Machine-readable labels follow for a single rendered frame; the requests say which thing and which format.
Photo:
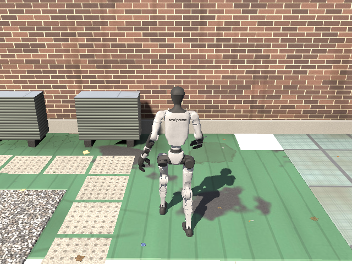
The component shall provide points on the robot head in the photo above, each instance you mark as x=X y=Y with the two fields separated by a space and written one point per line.
x=177 y=95

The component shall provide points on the robot right hand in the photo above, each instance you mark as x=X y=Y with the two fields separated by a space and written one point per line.
x=195 y=143

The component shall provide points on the robot right upper arm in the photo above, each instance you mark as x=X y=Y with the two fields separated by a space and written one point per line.
x=196 y=124

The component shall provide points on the robot left hand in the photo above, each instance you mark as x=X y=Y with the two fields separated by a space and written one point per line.
x=140 y=163

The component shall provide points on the robot left upper arm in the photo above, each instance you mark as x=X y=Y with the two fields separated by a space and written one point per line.
x=157 y=124

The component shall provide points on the left robot forearm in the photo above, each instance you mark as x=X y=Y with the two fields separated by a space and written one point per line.
x=148 y=147

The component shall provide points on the robot right shin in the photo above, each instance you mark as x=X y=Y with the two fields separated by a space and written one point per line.
x=188 y=208

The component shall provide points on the right robot forearm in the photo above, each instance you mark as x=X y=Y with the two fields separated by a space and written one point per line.
x=200 y=141

